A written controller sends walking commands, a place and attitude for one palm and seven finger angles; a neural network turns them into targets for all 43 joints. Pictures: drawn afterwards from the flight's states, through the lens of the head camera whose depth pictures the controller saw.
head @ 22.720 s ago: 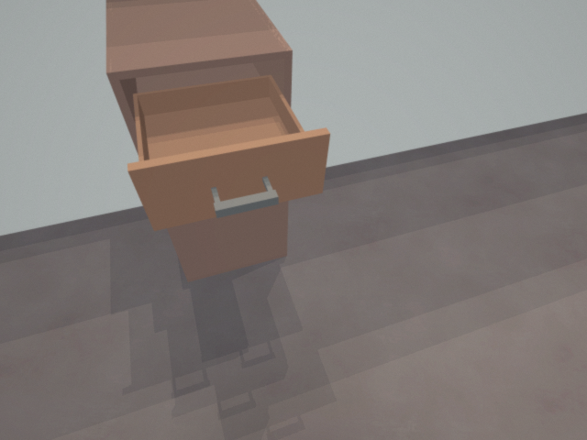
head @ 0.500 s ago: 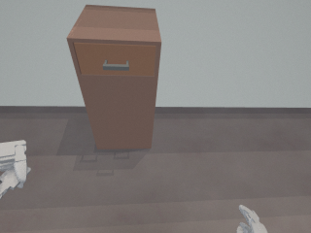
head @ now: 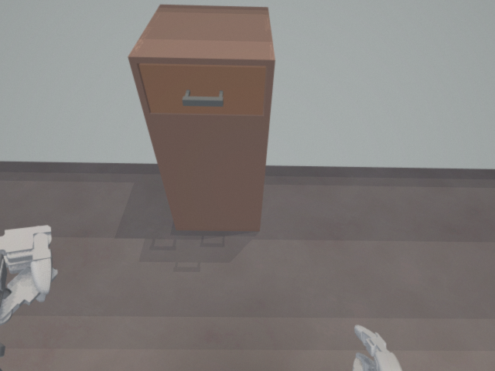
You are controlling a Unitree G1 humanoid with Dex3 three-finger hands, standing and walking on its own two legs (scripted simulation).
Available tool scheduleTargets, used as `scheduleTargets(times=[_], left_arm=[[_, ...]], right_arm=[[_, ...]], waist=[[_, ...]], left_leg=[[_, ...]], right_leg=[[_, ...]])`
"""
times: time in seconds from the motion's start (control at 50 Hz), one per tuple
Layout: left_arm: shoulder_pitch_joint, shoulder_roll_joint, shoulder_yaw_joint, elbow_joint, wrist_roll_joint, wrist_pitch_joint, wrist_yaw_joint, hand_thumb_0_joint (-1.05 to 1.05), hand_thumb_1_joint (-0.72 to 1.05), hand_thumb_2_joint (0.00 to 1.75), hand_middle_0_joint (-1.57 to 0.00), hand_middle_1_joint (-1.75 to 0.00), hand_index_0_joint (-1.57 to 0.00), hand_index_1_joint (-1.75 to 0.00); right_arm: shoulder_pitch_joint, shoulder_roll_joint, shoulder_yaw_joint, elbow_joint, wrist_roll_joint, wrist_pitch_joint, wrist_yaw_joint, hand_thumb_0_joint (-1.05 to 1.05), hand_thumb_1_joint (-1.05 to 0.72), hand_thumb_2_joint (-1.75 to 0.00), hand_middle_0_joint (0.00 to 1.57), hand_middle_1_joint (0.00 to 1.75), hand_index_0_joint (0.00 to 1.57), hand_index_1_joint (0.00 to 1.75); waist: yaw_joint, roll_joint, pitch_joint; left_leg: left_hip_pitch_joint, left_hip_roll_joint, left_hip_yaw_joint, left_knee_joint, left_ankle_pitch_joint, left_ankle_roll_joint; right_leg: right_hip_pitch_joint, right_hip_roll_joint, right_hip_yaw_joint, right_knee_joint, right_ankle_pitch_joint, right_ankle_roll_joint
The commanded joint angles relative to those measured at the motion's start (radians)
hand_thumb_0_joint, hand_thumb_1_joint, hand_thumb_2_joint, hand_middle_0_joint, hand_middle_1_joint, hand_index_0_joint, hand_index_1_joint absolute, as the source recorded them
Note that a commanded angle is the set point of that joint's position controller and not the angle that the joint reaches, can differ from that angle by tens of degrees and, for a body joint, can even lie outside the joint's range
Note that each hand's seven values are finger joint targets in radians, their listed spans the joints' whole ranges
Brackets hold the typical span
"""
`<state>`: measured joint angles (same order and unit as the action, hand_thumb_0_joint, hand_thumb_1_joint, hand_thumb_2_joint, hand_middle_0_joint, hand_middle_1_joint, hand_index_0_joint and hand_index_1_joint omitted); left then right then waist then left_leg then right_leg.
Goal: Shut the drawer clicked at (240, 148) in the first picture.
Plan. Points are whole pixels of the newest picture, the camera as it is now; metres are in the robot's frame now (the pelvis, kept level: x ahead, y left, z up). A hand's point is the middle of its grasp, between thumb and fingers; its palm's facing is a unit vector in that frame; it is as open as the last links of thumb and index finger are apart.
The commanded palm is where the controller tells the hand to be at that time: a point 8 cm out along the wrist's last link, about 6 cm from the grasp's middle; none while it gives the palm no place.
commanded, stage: stop stepping back and stand still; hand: left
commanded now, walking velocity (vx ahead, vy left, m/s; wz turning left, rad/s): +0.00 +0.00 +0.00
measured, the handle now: (203, 97) +0.84 +0.18 -0.01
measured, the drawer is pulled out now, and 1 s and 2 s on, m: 0.00 0.00 0.00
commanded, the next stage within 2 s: let the arm hang, fingers relaxed in 0.42 s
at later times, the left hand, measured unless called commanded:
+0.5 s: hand (52, 248) +0.22 +0.25 +0.16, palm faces +0.31 -0.82 -0.48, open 3.2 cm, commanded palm none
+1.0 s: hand out of the picture -0.05 +0.23 -0.16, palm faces +0.05 -0.97 -0.23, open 4.3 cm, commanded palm none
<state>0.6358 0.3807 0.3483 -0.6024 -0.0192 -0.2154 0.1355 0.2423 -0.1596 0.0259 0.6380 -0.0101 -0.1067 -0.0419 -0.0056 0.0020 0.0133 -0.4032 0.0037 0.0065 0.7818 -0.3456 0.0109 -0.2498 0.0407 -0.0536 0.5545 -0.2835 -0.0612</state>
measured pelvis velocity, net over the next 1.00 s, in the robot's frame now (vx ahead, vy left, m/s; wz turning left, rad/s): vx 0.00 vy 0.03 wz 0.03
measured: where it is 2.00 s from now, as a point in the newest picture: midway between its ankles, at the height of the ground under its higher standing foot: outside the picture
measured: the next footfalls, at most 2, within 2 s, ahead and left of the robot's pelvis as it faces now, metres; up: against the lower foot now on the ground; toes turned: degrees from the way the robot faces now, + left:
none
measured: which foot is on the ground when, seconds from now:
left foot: down 0.00-1.00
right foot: down 0.00-1.00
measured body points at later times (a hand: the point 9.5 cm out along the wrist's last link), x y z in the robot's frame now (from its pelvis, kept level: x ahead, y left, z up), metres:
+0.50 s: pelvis +0.03 +0.01 +0.01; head +0.05 +0.02 +0.46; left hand +0.20 +0.29 +0.19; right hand +0.21 -0.22 -0.07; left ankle +0.04 +0.12 -0.73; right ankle +0.01 -0.08 -0.73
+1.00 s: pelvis +0.00 +0.03 +0.01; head +0.03 +0.04 +0.46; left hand -0.05 +0.28 -0.15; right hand -0.01 -0.21 -0.14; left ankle +0.04 +0.13 -0.73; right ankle +0.01 -0.08 -0.73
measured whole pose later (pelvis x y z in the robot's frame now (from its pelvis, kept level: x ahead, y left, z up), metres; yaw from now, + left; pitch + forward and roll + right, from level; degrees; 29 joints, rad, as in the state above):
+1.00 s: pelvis +0.00 +0.03 +0.01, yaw +2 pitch -1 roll -1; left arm 0.34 0.23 0.01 1.10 0.01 0.03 0.02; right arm 0.31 -0.17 0.00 1.08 -0.02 0.03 -0.02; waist 0.01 0.00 0.08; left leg -0.26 -0.01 0.01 0.45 -0.17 0.03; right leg -0.18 0.01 -0.07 0.42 -0.22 -0.02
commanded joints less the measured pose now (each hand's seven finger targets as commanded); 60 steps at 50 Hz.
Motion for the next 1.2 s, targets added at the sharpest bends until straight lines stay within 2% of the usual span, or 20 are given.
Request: scheduleTargets(times=[0.0, 0.04, 0.08, 0.1, 0.12, 0.16, 0.2, 0.28, 0.48, 0.5, 0.52, 0.54, 0.58, 0.62, 0.72, 0.78, 0.82, 0.96, 1.1, 1.18], left_arm=[[-0.022, 0.15, 0.142, -0.114, -0.014, -0.058, 0.038, 0.0, 0.9, 0.9, -1.4, -1.6, -1.4, -1.6], [-0.033, 0.148, 0.134, -0.138, -0.018, -0.07, 0.04, 0.0, 0.9, 0.9, -1.4, -1.6, -1.4, -1.6], [-0.042, 0.145, 0.111, -0.181, -0.017, -0.075, 0.031, 0.0, 0.9, 0.9, -1.4, -1.6, -1.4, -1.6], [-0.016, 0.151, 0.117, -0.155, -0.012, -0.071, 0.029, 0.0, 0.9, 0.9, -1.4, -1.6, -1.4, -1.6], [-0.018, 0.158, 0.125, -0.163, -0.009, -0.069, 0.027, 0.0, 0.9, 0.9, -1.4, -1.6, -1.4, -1.6], [-0.039, 0.171, 0.133, -0.197, -0.006, -0.076, 0.025, 0.0, 0.9, 0.9, -1.4, -1.6, -1.4, -1.6], [0.011, 0.16, 0.134, -0.182, -0.011, -0.076, 0.026, 0.0, 0.9, 0.9, -1.4, -1.6, -1.4, -1.6], [0.064, 0.158, 0.145, -0.161, -0.025, -0.072, 0.027, 0.0, 0.9, 0.9, -1.4, -1.6, -1.4, -1.6], [0.022, 0.15, 0.121, -0.148, -0.03, -0.052, 0.024, 0.0, 0.9, 0.9, -1.4, -1.6, -1.4, -1.6], [-0.146, 0.055, -0.25, 0.691, 0.07, 0.094, -0.12, 0.0, 0.9, 0.9, -1.4, -1.6, -1.4, -1.6], [-0.136, 0.022, -0.222, 0.713, 0.049, 0.17, -0.134, 0.0, 0.9, 0.9, -1.36, -1.56, -1.36, -1.56], [-0.165, -0.015, -0.239, 0.756, 0.051, 0.183, -0.136, 0.0, 0.9, 0.9, -1.32, -1.51, -1.32, -1.51], [-0.24, -0.009, -0.255, 0.86, 0.056, 0.19, -0.136, 0.0, 0.9, 0.9, -1.24, -1.43, -1.24, -1.43], [-0.322, 0.006, -0.263, 0.987, 0.054, 0.199, -0.133, 0.0, 0.9, 0.9, -1.16, -1.34, -1.16, -1.34], [-0.364, -0.024, -0.3, 1.318, 0.038, 0.222, -0.119, 0.0, 0.9, 0.9, -0.96, -1.12, -0.96, -1.12], [-0.347, -0.035, -0.312, 1.46, 0.032, 0.218, -0.118, 0.0, 0.9, 0.9, -0.84, -0.99, -0.84, -0.99], [-0.322, -0.057, -0.306, 1.531, 0.031, 0.215, -0.116, 0.0, 0.9, 0.9, -0.76, -0.91, -0.76, -0.91], [-0.299, -0.068, -0.324, 1.668, 0.027, 0.21, -0.114, 0.0, 0.9, 0.9, -0.48, -0.6, -0.48, -0.6], [-0.265, -0.1, -0.327, 1.728, 0.027, 0.211, -0.106, 0.0, 0.9, 0.9, -0.2, -0.3, -0.2, -0.3], [-0.249, -0.123, -0.326, 1.738, 0.03, 0.212, -0.101, 0.0, 0.9, 0.9, -0.2, -0.3, -0.2, -0.3]], right_arm=[[-0.1, -0.127, -0.054, -0.149, 0.009, -0.04, -0.022, 0.0, -0.9, -0.9, 0.2, 0.3, 0.2, 0.3], [-0.112, -0.14, -0.056, -0.149, 0.008, -0.049, -0.03, 0.0, -0.9, -0.9, 0.2, 0.3, 0.2, 0.3], [-0.134, -0.174, -0.071, -0.17, 0.013, -0.061, -0.038, 0.0, -0.9, -0.9, 0.2, 0.3, 0.2, 0.3], [-0.125, -0.183, -0.077, -0.169, 0.019, -0.062, -0.038, 0.0, -0.9, -0.9, 0.2, 0.3, 0.2, 0.3], [-0.125, -0.157, -0.063, -0.161, 0.016, -0.061, -0.038, 0.0, -0.9, -0.9, 0.2, 0.3, 0.2, 0.3], [-0.134, -0.159, -0.062, -0.165, 0.013, -0.066, -0.037, 0.0, -0.9, -0.9, 0.2, 0.3, 0.2, 0.3], [-0.121, -0.16, -0.069, -0.169, 0.016, -0.064, -0.032, 0.0, -0.9, -0.9, 0.2, 0.3, 0.2, 0.3], [-0.123, -0.158, -0.074, -0.18, 0.019, -0.049, -0.027, 0.0, -0.9, -0.9, 0.2, 0.3, 0.2, 0.3], [-0.141, -0.158, -0.067, -0.198, 0.016, -0.026, -0.039, 0.0, -0.9, -0.9, 0.2, 0.3, 0.2, 0.3], [-0.182, -0.354, -0.123, 0.053, 0.021, -0.07, 0.057, 0.0, -0.9, -0.9, 0.2, 0.3, 0.2, 0.3], [-0.099, -0.277, -0.116, 0.039, 0.032, -0.003, 0.058, 0.0, -0.9, -0.9, 0.2, 0.3, 0.2, 0.3], [-0.083, -0.242, -0.1, 0.041, 0.019, 0.018, 0.055, 0.0, -0.9, -0.9, 0.2, 0.3, 0.2, 0.3], [-0.079, -0.233, -0.084, 0.038, 0.0, 0.044, 0.05, 0.0, -0.9, -0.9, 0.2, 0.3, 0.2, 0.3], [-0.086, -0.24, -0.08, 0.061, -0.01, 0.067, 0.045, 0.0, -0.9, -0.9, 0.2, 0.3, 0.2, 0.3], [-0.087, -0.191, -0.049, 0.178, -0.02, 0.099, 0.036, 0.0, -0.9, -0.9, 0.2, 0.3, 0.2, 0.3], [-0.056, -0.172, -0.043, 0.251, -0.012, 0.102, 0.025, 0.0, -0.9, -0.9, 0.2, 0.3, 0.2, 0.3], [-0.026, -0.147, -0.045, 0.292, -0.014, 0.107, 0.019, 0.0, -0.9, -0.9, 0.2, 0.3, 0.2, 0.3], [0.077, -0.136, -0.055, 0.396, -0.005, 0.114, 0.011, 0.0, -0.9, -0.9, 0.2, 0.3, 0.2, 0.3], [0.123, -0.105, -0.055, 0.449, -0.005, 0.111, 0.006, 0.0, -0.9, -0.9, 0.2, 0.3, 0.2, 0.3], [0.131, -0.079, -0.055, 0.461, -0.006, 0.111, 0.005, 0.0, -0.9, -0.9, 0.2, 0.3, 0.2, 0.3]], waist=[[-0.014, -0.091, -0.034], [-0.007, -0.016, -0.061], [0.013, 0.081, -0.066], [0.014, 0.049, -0.072], [0.003, 0.097, -0.079], [0.008, 0.11, -0.078], [0.008, 0.053, -0.117], [0.003, 0.035, -0.143], [0.003, 0.047, -0.107], [-0.033, 0.045, -0.04], [-0.018, 0.024, -0.122], [-0.01, -0.018, -0.125], [-0.004, -0.16, -0.106], [-0.009, -0.223, -0.062], [0.014, 0.07, -0.01], [0.013, 0.109, -0.013], [0.013, 0.179, -0.016], [0.001, 0.044, 0.031], [0.003, 0.016, 0.059], [0.006, 0.007, 0.082]], left_leg=[[0.032, 0.041, 0.01, -0.142, 0.022, 0.005], [0.199, 0.037, 0.001, -0.345, 0.18, 0.023], [0.262, 0.142, -0.115, -0.384, 0.323, 0.057], [0.248, 0.147, -0.108, -0.354, 0.365, 0.063], [0.227, 0.136, -0.115, -0.382, 0.387, 0.06], [0.203, 0.132, -0.112, -0.39, 0.407, 0.051], [0.219, 0.111, -0.076, -0.353, 0.438, 0.038], [0.228, 0.08, -0.031, -0.323, 0.448, 0.016], [0.248, 0.08, -0.041, -0.376, 0.373, 0.018], [0.157, 0.107, -0.056, -0.208, 0.51, 0.026], [0.202, 0.102, -0.047, -0.22, 0.464, 0.02], [0.163, 0.112, -0.076, -0.223, 0.349, 0.036], [0.124, 0.099, -0.101, -0.224, 0.292, 0.052], [0.127, 0.072, -0.1, -0.229, 0.262, 0.049], [0.102, 0.092, -0.132, -0.381, 0.248, 0.048], [0.125, 0.089, -0.129, -0.415, 0.175, 0.041], [0.133, 0.088, -0.123, -0.432, 0.118, 0.04], [0.167, 0.096, -0.127, -0.459, 0.067, 0.042], [0.165, 0.1, -0.127, -0.489, 0.041, 0.046], [0.15, 0.098, -0.125, -0.497, 0.028, 0.047]], right_leg=[[0.033, -0.276, 0.265, -0.224, 0.138, -0.089], [0.009, -0.187, 0.168, -0.147, 0.139, -0.009], [-0.023, -0.099, 0.114, -0.086, 0.127, 0.06], [0.0, -0.084, 0.113, -0.095, 0.172, 0.078], [0.026, -0.082, 0.088, -0.079, 0.2, 0.069], [0.063, -0.076, 0.082, -0.08, 0.221, 0.067], [0.105, -0.085, 0.097, -0.107, 0.303, 0.059], [0.132, -0.109, 0.126, -0.133, 0.416, 0.048], [0.086, -0.094, 0.115, -0.179, 0.307, 0.054], [-0.041, -0.169, 0.053, -0.018, 0.419, 0.033], [-0.045, -0.159, 0.104, -0.049, 0.319, 0.031], [-0.06, -0.153, 0.09, -0.049, 0.195, 0.028], [-0.042, -0.154, 0.102, -0.065, 0.182, 0.018], [-0.056, -0.171, 0.126, -0.098, 0.165, -0.008], [0.032, -0.124, 0.109, -0.122, 0.048, 0.018], [0.06, -0.126, 0.115, -0.175, 0.019, 0.012], [0.073, -0.126, 0.112, -0.203, 0.012, 0.005], [0.029, -0.126, 0.095, -0.245, -0.03, -0.001], [0.013, -0.121, 0.087, -0.227, -0.036, 0.004], [0.0, -0.12, 0.09, -0.226, -0.039, 0.007]])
